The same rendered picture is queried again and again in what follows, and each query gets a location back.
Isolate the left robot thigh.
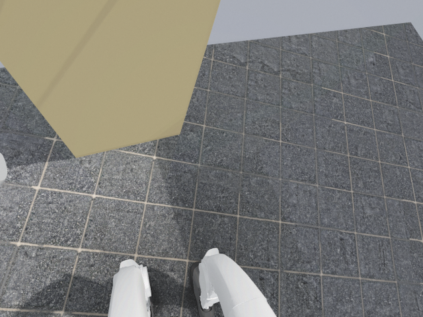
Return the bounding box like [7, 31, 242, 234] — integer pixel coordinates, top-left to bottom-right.
[108, 264, 151, 317]

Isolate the cabinet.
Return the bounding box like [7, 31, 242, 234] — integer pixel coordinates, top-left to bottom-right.
[0, 0, 221, 158]

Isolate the robot right foot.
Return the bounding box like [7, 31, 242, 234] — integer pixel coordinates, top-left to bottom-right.
[190, 262, 214, 317]

